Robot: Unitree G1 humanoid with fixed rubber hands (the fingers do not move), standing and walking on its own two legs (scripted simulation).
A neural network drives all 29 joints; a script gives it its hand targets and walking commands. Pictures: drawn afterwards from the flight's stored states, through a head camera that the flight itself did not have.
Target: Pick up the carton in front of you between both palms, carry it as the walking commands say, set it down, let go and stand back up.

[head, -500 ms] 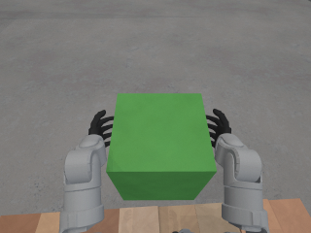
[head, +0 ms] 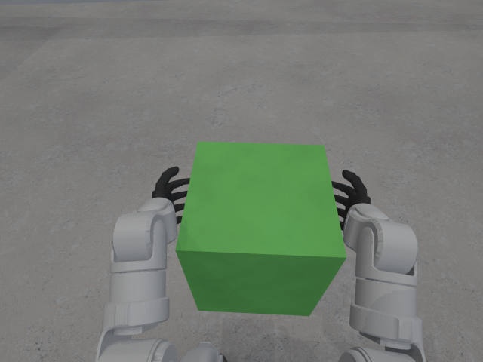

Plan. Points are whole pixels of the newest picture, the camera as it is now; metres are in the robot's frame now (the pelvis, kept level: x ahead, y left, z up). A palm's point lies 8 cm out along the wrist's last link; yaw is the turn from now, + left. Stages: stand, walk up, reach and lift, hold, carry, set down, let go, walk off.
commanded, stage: carry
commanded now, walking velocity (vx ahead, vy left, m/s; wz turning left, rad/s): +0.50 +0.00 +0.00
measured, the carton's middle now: (256, 233) +0.34 +0.01 +0.03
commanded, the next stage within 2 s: none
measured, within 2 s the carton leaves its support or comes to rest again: neither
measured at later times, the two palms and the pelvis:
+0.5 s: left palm (199, 114) +0.65 +0.16 +0.07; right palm (324, 113) +0.65 -0.14 +0.08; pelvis +0.34 +0.02 -0.02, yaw +1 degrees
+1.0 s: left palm (216, 47) +0.98 +0.16 +0.10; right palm (313, 46) +0.99 -0.14 +0.09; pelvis +0.67 +0.00 -0.01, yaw +2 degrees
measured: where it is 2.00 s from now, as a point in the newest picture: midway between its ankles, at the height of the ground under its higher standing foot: (255, 167)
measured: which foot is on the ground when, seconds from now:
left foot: up 0.00-0.10, down 0.12-0.64, up 0.66-1.00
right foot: down 0.00-0.14, up 0.16-0.60, down 0.62-1.00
